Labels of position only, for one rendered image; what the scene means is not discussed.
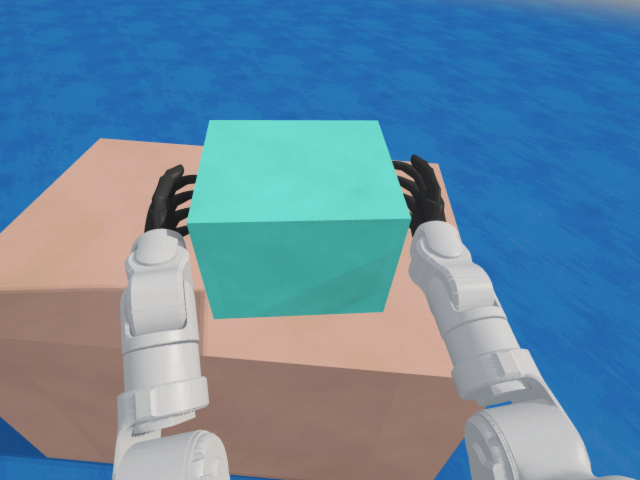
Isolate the right robot hand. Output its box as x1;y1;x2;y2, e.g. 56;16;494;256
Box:
392;154;446;237

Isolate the robot right forearm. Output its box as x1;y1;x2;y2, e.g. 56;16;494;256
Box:
408;221;592;472

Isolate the pedestal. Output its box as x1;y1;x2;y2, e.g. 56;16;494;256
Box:
0;138;487;480

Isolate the carton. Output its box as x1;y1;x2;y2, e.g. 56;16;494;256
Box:
186;120;411;319

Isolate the left robot upper arm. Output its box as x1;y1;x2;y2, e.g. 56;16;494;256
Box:
115;430;230;480

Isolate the right robot upper arm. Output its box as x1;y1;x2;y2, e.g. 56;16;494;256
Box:
464;399;636;480

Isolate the left robot hand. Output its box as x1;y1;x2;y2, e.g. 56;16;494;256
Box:
144;164;197;237

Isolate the robot left forearm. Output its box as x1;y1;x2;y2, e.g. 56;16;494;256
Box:
112;229;209;480

